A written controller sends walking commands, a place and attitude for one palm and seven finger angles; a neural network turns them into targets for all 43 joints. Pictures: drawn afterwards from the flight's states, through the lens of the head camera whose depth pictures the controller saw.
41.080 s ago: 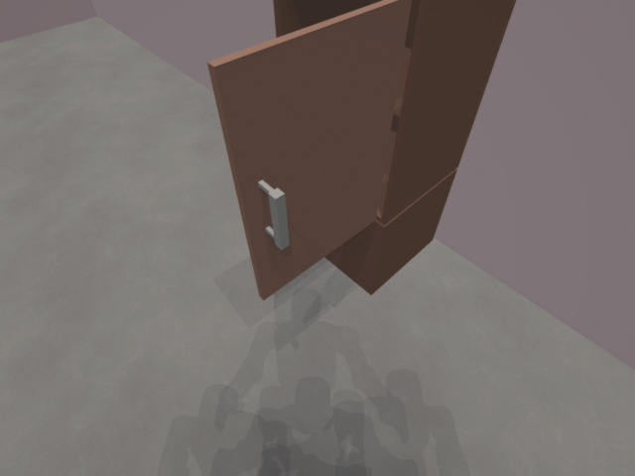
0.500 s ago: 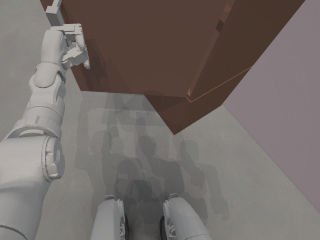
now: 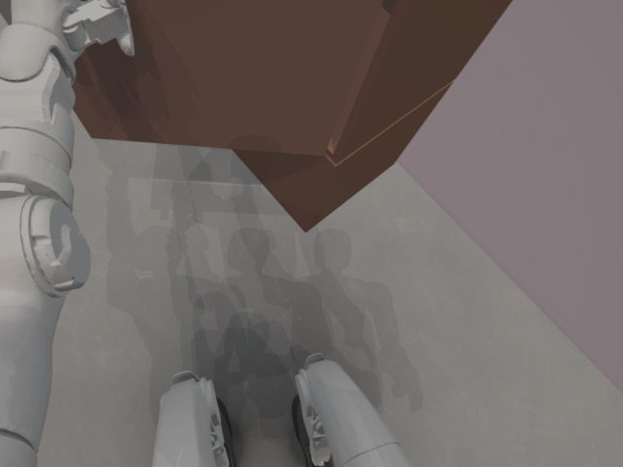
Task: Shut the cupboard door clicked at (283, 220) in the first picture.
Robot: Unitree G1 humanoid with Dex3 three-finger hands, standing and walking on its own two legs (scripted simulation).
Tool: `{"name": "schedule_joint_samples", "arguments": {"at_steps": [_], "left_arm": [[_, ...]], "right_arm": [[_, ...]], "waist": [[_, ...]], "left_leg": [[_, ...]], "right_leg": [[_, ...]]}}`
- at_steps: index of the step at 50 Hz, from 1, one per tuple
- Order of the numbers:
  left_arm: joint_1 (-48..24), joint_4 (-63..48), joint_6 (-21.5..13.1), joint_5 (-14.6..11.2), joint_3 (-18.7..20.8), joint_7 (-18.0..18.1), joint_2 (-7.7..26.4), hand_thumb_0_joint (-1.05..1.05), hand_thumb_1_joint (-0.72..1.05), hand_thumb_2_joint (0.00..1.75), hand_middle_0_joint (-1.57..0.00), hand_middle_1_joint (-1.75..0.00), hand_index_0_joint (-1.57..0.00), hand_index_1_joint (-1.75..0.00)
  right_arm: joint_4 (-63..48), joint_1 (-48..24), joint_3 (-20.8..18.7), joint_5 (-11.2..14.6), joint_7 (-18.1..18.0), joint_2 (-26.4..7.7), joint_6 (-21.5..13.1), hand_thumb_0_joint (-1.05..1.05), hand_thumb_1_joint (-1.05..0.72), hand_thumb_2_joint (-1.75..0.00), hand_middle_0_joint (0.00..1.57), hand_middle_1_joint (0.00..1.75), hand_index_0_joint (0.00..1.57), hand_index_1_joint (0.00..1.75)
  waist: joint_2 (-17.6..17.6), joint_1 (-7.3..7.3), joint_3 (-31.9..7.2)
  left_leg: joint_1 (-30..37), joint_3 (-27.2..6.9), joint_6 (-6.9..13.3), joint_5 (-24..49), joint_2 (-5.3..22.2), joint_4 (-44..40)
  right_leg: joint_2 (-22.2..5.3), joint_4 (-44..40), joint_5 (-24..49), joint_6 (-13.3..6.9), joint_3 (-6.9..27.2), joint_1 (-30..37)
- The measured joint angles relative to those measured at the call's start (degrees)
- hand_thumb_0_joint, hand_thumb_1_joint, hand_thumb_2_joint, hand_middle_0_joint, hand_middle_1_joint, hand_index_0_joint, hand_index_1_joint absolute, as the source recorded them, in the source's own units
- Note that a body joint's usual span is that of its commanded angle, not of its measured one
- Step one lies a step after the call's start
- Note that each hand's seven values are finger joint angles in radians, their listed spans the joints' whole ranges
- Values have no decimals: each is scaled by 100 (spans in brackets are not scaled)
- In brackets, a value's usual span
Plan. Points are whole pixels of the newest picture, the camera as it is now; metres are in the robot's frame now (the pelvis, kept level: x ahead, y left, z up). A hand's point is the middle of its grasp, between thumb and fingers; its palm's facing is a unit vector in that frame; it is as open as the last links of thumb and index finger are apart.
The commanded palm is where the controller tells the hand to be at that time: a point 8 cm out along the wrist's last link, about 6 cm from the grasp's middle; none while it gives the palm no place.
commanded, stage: pull the fist back off the door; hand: left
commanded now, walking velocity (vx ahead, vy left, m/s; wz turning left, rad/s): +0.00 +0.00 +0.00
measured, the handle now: out of the picture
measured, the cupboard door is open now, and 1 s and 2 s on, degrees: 50 47 47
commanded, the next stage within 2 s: draw the hand back to the body in 0.94 s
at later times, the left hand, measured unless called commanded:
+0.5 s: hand (119, 30) +0.58 +0.10 +0.11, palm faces +0.15 -0.99 -0.04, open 3.1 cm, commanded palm +0.54 +0.14 +0.10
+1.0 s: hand (137, 96) +0.51 +0.09 +0.10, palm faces +0.13 -0.99 -0.04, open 3.2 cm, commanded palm +0.48 +0.14 +0.10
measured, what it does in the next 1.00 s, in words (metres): stands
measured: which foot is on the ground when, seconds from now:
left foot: down 0.00-1.00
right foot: down 0.00-1.00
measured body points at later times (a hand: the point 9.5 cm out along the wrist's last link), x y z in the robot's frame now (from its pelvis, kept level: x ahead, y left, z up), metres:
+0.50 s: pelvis +0.02 -0.02 +0.03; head +0.18 -0.01 +0.46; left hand +0.57 +0.16 +0.11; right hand -0.01 -0.26 -0.08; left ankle +0.06 +0.11 -0.59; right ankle +0.02 -0.12 -0.59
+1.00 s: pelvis +0.02 -0.02 +0.05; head +0.14 -0.01 +0.48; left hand +0.49 +0.14 +0.11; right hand +0.08 -0.27 -0.08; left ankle +0.06 +0.11 -0.59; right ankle +0.02 -0.12 -0.59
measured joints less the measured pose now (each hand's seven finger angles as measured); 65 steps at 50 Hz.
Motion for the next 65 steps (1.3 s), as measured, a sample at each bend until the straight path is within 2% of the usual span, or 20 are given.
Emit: {"name": "schedule_joint_samples", "arguments": {"at_steps": [4, 5, 7, 9, 11, 13, 15, 18, 21, 28, 37, 45, 49, 56, 60, 65], "left_arm": [[-193, 92, 63, 86, 86, -124, 201, 1, 90, 91, -130, -150, -130, -150], [-216, 64, 126, 57, 277, -17, 157, 1, 88, 91, -130, -150, -130, -150], [-148, -109, 195, -73, 652, 680, -51, 1, 85, 90, -130, -150, -130, -150], [10, -387, 139, 44, 697, 1350, -390, 0, 85, 91, -129, -150, -130, -150], [209, -552, 40, 271, 742, 2066, -677, -1, 85, 92, -129, -150, -130, -150], [422, -562, -28, 479, 769, 2493, -791, -1, 86, 92, -129, -150, -130, -150], [662, -598, -107, 562, 729, 2635, -833, -1, 87, 92, -129, -150, -130, -150], [1037, -793, -310, 432, 661, 2543, -955, 0, 88, 92, -129, -150, -130, -150], [1287, -821, -513, 255, 495, 2397, -1103, 1, 89, 91, -129, -150, -130, -150], [1675, -663, -779, -47, 224, 2302, -1452, 2, 90, 91, -130, -150, -130, -150], [2569, -1163, -1230, -190, -184, 2258, -1975, 2, 90, 90, -130, -150, -130, -150], [3061, -1554, -1519, -211, -456, 2394, -2299, 2, 90, 90, -130, -150, -130, -150], [2989, -1353, -1493, -192, -497, 2446, -2346, 2, 90, 90, -130, -150, -131, -150], [2721, -1134, -1497, -201, -265, 2441, -2195, 2, 90, 90, -130, -150, -130, -150], [3291, -1880, -1427, -311, -246, 2263, -2215, 2, 90, 90, -130, -150, -130, -150], [4466, -3012, -957, -666, -454, 2060, -2357, 2, 90, 90, -129, -150, -130, -150]], "right_arm": [[-24, 48, 27, -11, -22, 5, 5, 0, -90, -90, 20, 30, 20, 30], [-54, 92, 22, -44, -29, 12, 15, 0, -90, -90, 20, 30, 20, 30], [-108, 193, -2, -130, 25, 47, 27, 0, -90, -90, 20, 30, 20, 30], [-131, 277, -42, -233, 151, 104, 41, 0, -90, -90, 20, 30, 20, 30], [-134, 293, -58, -317, 290, 155, 90, 0, -90, -90, 20, 30, 20, 30], [-136, 263, -60, -363, 391, 199, 154, 0, -90, -90, 20, 30, 20, 30], [-133, 222, -81, -361, 445, 247, 199, 0, -90, -90, 20, 30, 20, 30], [-111, 196, -131, -311, 458, 300, 225, 0, -90, -90, 20, 30, 20, 30], [-59, 181, -175, -252, 449, 294, 249, 0, -90, -90, 20, 30, 20, 30], [-40, 101, -284, -201, 405, 117, 322, 0, -90, -90, 20, 30, 20, 30], [-115, -180, -483, -135, 360, -22, 458, 0, -91, -90, 20, 30, 20, 30], [-85, -492, -501, -111, 287, 76, 486, 0, -91, -90, 20, 30, 19, 30], [-50, -594, -426, -97, 247, 144, 503, 0, -91, -90, 20, 30, 20, 30], [-57, -570, -348, -117, 202, 226, 453, 0, -90, -90, 20, 30, 20, 30], [-127, -375, -392, -29, 202, 214, 573, 0, -91, -90, 20, 30, 20, 30], [-197, -149, -381, 185, 92, 175, 666, 0, -91, -90, 20, 30, 20, 30]], "waist": [[17, -66, 35], [23, -38, 38], [17, 43, 5], [5, 130, -40], [6, 171, -62], [12, 163, -76], [12, 156, -64], [-9, 216, -59], [-31, 335, -66], [-110, 534, -166], [-247, 770, -188], [-263, 914, -184], [-234, 935, -181], [-217, 846, -196], [-198, 957, -170], [-167, 1179, -59]], "left_leg": [[-100, 6, -11, -46, 35, 71], [-125, 0, -17, -56, 49, 88], [-149, 11, -33, -65, 70, 79], [-120, 28, -51, -58, 71, 26], [-38, 37, -69, -47, 66, -48], [73, 52, -84, -35, 62, -133], [218, 65, -100, -20, 59, -235], [482, 92, -128, 16, 48, -428], [781, 93, -157, 53, 22, -630], [1293, 61, -200, 99, -51, -951], [1651, 81, -214, 108, -126, -1089], [1814, 123, -204, 138, -165, -1130], [1883, 138, -191, 166, -181, -1154], [1787, 168, -184, 205, -168, -1113], [2067, 281, -177, 222, -133, -1287], [2904, 380, -170, 373, -129, -1899]], "right_leg": [[32, 73, -34, -13, 11, -114], [46, 82, -38, -16, 8, -139], [65, 75, -36, -19, 23, -177], [66, 41, -32, -23, 40, -164], [61, -15, -28, -33, 49, -94], [58, -79, -23, -47, 62, 2], [57, -162, -12, -63, 76, 131], [49, -320, 14, -88, 100, 369], [32, -501, 35, -110, 100, 660], [-23, -787, 33, -150, 65, 1181], [-94, -851, -10, -157, 79, 1521], [-137, -838, -6, -141, 117, 1655], [-154, -840, 10, -128, 131, 1714], [-145, -773, 48, -126, 161, 1591], [-116, -917, 102, -112, 278, 1806], [-103, -1520, 294, -84, 381, 2592]]}}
